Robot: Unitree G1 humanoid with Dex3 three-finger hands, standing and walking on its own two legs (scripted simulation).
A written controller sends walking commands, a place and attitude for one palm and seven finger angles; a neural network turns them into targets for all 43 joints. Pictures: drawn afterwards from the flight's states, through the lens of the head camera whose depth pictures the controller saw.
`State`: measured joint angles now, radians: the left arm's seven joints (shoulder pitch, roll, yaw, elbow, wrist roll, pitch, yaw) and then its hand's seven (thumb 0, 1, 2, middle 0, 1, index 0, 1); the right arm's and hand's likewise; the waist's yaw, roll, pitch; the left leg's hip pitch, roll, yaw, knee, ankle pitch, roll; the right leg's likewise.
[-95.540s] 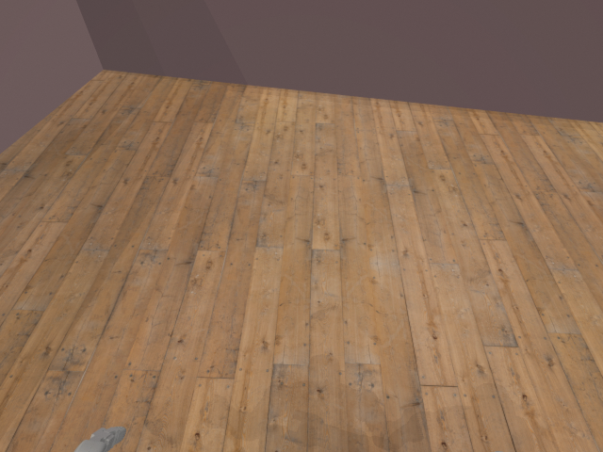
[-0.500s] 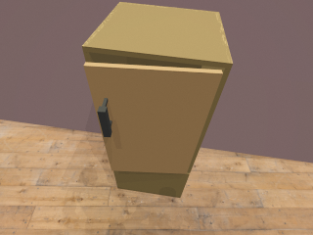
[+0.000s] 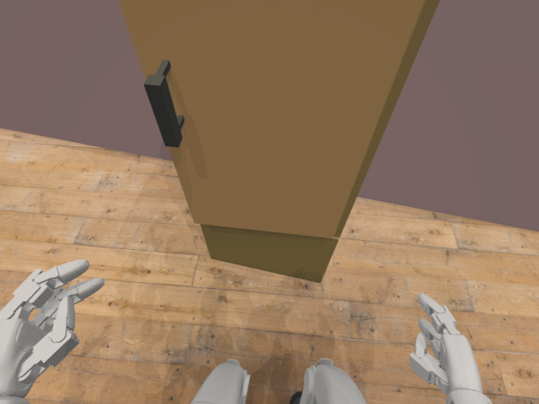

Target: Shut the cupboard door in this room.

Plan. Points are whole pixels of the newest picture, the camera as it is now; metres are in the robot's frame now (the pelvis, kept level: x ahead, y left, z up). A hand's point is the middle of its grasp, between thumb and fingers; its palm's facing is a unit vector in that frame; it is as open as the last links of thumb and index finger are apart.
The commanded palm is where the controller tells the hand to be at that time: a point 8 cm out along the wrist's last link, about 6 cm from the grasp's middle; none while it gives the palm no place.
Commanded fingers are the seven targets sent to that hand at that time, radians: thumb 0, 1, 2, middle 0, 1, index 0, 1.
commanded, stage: raise the hand and make a fist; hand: left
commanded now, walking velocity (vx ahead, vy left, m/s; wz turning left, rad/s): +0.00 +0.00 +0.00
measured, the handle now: (169, 105) +0.51 +0.22 +0.12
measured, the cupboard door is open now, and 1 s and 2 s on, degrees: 6 6 6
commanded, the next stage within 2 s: bring the fist close to the handle in 1.42 s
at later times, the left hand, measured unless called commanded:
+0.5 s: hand (89, 296) +0.22 +0.25 +0.07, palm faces +0.02 -1.00 -0.04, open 3.5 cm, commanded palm +0.20 +0.30 +0.09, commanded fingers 0.00 0.90 0.90 -1.12 -1.30 -1.12 -1.30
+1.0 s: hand (96, 242) +0.27 +0.23 +0.13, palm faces +0.03 -1.00 -0.06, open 3.1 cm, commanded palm +0.24 +0.28 +0.13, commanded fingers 0.00 0.90 0.90 -1.30 -1.50 -1.30 -1.50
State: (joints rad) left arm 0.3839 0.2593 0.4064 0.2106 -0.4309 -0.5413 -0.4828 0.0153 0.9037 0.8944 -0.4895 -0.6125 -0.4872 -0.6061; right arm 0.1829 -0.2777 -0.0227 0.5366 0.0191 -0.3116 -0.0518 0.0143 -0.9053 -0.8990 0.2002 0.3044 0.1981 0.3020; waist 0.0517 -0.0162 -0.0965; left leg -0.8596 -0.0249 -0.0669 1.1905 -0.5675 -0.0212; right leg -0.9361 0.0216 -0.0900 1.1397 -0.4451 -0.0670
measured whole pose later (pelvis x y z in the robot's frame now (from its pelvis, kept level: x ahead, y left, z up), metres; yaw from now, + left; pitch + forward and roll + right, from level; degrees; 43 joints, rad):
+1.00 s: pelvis +0.04 +0.04 +0.04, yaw +0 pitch +10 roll -2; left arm 0.37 0.25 0.17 -0.17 -0.28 -0.25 -0.21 0.01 0.90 0.90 -1.29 -1.49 -1.29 -1.48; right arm 0.29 -0.24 0.06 0.46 0.02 -0.19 -0.06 0.02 -0.90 -0.90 0.20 0.30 0.20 0.30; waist 0.02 0.03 -0.11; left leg -0.61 -0.05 -0.05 0.98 -0.53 0.04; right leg -0.67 0.01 -0.06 0.91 -0.41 -0.01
